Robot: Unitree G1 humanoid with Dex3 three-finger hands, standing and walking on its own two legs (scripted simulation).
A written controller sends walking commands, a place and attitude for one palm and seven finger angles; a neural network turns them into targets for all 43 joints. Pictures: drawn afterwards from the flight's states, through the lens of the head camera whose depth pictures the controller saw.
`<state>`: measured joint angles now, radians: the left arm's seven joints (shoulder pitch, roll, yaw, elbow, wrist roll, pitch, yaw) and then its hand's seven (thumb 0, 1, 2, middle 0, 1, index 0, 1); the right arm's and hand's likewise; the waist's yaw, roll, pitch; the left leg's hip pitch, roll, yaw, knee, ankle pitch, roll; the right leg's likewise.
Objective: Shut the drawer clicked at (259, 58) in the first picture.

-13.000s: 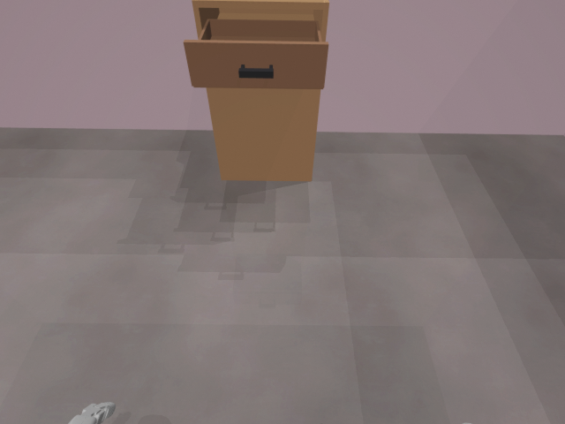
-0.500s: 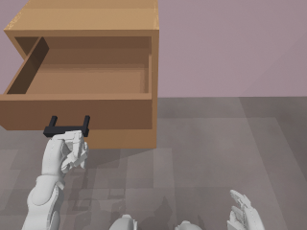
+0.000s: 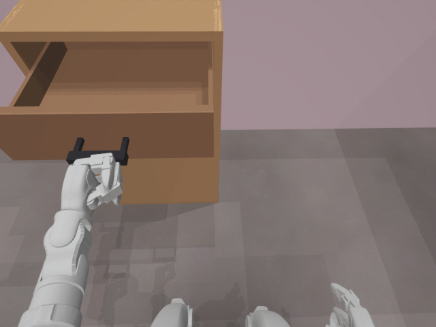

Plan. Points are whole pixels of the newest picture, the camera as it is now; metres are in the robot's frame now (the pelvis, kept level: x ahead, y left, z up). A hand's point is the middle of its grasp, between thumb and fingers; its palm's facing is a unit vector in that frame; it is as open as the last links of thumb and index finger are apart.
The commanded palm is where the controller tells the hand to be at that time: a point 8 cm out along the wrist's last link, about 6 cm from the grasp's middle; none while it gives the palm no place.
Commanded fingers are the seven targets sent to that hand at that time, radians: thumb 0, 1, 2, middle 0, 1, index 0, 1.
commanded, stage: push the drawer shut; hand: left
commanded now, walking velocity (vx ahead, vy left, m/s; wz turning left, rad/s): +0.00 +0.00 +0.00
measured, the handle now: (100, 150) +0.43 +0.24 +0.05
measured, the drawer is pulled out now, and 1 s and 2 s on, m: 0.22 0.10 0.00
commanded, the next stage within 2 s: none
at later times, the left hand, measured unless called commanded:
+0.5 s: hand (124, 155) +0.42 +0.19 +0.05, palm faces +0.02 -1.00 -0.04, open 3.2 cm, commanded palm +0.40 +0.25 +0.05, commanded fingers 0.00 0.90 0.90 -1.40 -1.60 -1.40 -1.60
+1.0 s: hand (131, 134) +0.47 +0.18 +0.05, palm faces +0.05 -1.00 -0.04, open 3.3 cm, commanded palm +0.46 +0.24 +0.05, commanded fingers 0.00 0.90 0.90 -1.40 -1.60 -1.40 -1.60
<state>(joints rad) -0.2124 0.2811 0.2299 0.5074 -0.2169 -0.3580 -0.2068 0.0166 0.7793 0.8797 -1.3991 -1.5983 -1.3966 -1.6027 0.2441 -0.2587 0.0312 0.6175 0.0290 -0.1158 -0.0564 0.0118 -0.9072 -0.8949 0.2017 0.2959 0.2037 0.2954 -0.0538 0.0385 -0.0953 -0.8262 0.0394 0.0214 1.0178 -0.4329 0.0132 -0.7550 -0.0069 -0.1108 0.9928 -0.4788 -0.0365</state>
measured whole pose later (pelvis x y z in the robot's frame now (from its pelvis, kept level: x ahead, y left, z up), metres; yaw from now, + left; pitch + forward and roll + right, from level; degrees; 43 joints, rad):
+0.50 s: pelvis +0.00 +0.01 +0.00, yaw -1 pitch +16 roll -2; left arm -0.45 0.32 0.28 0.75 -0.16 -0.40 -0.18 0.02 0.80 0.87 -1.40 -1.60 -1.40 -1.60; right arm 0.30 -0.26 0.03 0.63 0.01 -0.05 -0.03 0.01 -0.91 -0.89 0.20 0.30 0.20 0.30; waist -0.09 0.03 -0.10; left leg -0.87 0.04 0.04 1.02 -0.44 0.03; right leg -0.80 0.00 -0.09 0.99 -0.47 -0.02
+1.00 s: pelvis +0.00 +0.01 -0.01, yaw -2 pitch +19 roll -2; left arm -0.71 0.39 0.35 1.02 -0.10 -0.44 -0.15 0.06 0.83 0.90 -1.40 -1.60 -1.40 -1.60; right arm 0.32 -0.26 0.03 0.65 0.00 0.00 -0.01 0.01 -0.91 -0.89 0.20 0.30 0.20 0.30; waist -0.13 0.03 -0.11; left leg -0.96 0.05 0.04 1.07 -0.44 0.03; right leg -0.89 0.00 -0.09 1.03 -0.47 -0.02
